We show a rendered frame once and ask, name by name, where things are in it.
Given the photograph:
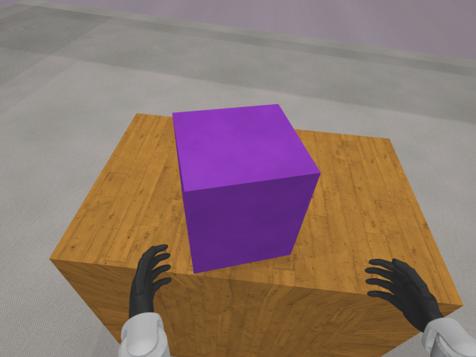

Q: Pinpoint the pedestal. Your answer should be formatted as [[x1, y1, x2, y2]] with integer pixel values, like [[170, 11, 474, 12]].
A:
[[49, 113, 463, 357]]

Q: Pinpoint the robot left forearm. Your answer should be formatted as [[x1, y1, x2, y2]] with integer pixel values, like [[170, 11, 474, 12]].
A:
[[118, 312, 170, 357]]

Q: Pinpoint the carton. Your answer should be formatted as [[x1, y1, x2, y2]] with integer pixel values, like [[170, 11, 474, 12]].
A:
[[173, 104, 321, 274]]

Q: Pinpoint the left robot hand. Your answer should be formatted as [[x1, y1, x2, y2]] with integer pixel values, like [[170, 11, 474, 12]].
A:
[[129, 244, 172, 319]]

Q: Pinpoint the robot right forearm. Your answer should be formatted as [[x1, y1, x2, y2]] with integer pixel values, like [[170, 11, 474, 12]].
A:
[[422, 318, 476, 357]]

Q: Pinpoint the right robot hand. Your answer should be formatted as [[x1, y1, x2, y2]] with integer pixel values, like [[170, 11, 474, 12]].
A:
[[365, 258, 444, 332]]

